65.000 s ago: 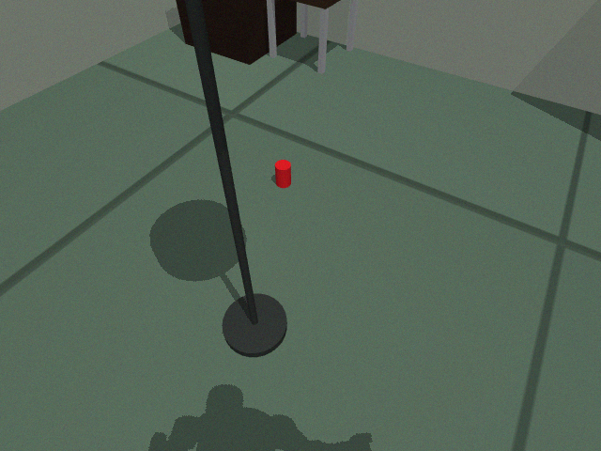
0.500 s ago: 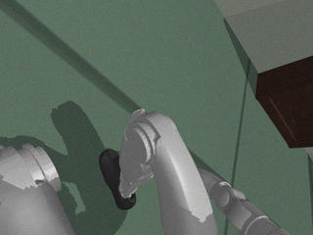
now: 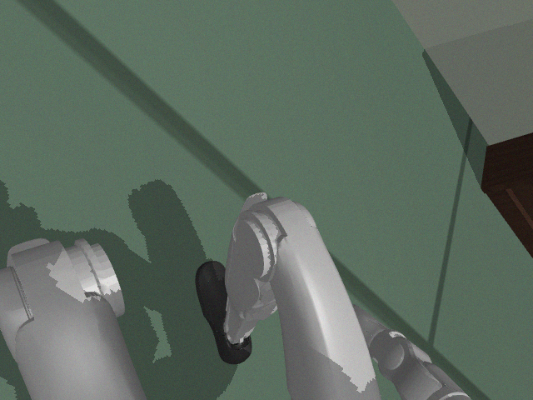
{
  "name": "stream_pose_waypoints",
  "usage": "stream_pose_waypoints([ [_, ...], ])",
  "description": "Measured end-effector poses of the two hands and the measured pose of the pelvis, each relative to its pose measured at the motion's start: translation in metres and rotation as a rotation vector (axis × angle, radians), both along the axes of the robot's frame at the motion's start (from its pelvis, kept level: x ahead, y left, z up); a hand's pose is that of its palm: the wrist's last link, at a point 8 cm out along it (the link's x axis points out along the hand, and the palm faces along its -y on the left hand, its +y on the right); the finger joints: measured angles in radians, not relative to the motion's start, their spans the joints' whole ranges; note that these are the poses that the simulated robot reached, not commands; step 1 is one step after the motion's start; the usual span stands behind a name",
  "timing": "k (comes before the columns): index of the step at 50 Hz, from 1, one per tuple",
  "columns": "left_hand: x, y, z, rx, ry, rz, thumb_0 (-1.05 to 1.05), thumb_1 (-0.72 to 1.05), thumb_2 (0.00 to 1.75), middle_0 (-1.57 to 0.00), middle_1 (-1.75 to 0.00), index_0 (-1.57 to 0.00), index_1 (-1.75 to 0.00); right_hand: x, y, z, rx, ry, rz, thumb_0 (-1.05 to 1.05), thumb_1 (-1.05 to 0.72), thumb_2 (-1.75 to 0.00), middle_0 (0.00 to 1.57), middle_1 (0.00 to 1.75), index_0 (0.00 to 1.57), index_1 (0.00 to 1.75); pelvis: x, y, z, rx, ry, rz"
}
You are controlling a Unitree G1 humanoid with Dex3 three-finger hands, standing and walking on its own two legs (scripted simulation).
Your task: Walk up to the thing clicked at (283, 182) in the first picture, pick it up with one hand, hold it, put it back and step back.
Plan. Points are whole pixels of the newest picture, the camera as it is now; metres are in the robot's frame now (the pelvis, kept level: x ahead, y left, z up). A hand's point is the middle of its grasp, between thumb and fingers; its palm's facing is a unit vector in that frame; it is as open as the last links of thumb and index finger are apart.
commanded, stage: settle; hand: left
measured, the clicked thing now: out of the picture +0.47 +0.32 -0.18
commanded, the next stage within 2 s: lift in 1.38 s
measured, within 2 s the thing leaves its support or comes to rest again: neither
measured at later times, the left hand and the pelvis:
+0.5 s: hand out of the picture +0.44 +0.35 -0.03, palm faces +0.43 -0.90 -0.03, open 10.3 cm; pelvis +0.01 -0.01 +0.02, yaw +5 degrees
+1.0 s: hand out of the picture +0.45 +0.34 +0.02, palm faces +0.44 -0.90 -0.03, open 10.2 cm; pelvis +0.02 -0.02 +0.05, yaw +9 degrees
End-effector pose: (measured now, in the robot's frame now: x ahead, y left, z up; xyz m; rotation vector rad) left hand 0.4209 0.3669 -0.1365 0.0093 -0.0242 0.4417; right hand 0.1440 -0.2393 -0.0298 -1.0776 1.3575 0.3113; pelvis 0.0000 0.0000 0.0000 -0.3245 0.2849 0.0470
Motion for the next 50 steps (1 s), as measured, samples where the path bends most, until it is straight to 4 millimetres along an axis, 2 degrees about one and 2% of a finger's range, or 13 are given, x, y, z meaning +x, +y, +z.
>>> stream_pose_waypoints([
  [7, -0.009, 0.014, 0.04, 0.006, -0.013, 0.004, -0.06, -0.5, 1.05, -0.68, -1.08, -0.77, -1.13, 0.002, -0.003, -0.003, 0.066, -0.046, -0.085, 0.0, -0.91, -0.9, 0.21, 0.3, 0.2, 0.3, 0.001, -0.003, 0.007, 0.024, 0.052, 0.018],
  [15, -0.015, 0.023, 0.075, 0.02, -0.007, -0.011, -0.06, -0.5, 1.05, -0.68, -1.07, -0.77, -1.13, 0.007, -0.008, -0.007, 0.126, -0.095, -0.168, 0.0, -0.9, -0.9, 0.2, 0.3, 0.2, 0.3, 0.004, -0.005, 0.013, 0.051, 0.109, 0.034],
  [24, -0.02, 0.022, 0.101, 0.017, 0.025, -0.001, -0.06, -0.5, 1.05, -0.68, -1.07, -0.77, -1.13, 0.017, -0.011, -0.014, 0.186, -0.115, -0.24, 0.0, -0.9, -0.89, 0.2, 0.3, 0.2, 0.3, 0.01, -0.01, 0.024, 0.083, 0.178, 0.052],
  [33, -0.011, 0.02, 0.131, 0.025, 0.018, 0.012, -0.06, -0.5, 1.05, -0.69, -1.06, -0.77, -1.12, 0.026, -0.018, -0.021, 0.219, -0.129, -0.293, 0.0, -0.91, -0.9, 0.2, 0.3, 0.2, 0.3, 0.017, -0.015, 0.032, 0.114, 0.229, 0.066],
  [42, -0.01, 0.01, 0.146, 0.009, 0.039, 0.005, -0.06, -0.5, 1.05, -0.69, -1.06, -0.78, -1.12, 0.025, -0.025, -0.023, 0.24, -0.127, -0.342, 0.0, -0.91, -0.9, 0.2, 0.3, 0.2, 0.3, 0.021, -0.021, 0.041, 0.137, 0.265, 0.073],
  [50, -0.012, 0.009, 0.161, 0.012, 0.034, 0.019, -0.06, -0.5, 1.05, -0.69, -1.06, -0.78, -1.12, 0.024, -0.029, -0.019, 0.245, -0.143, -0.365, 0.0, -0.92, -0.9, 0.2, 0.3, 0.2, 0.3, 0.021, -0.023, 0.048, 0.15, 0.274, 0.078],
])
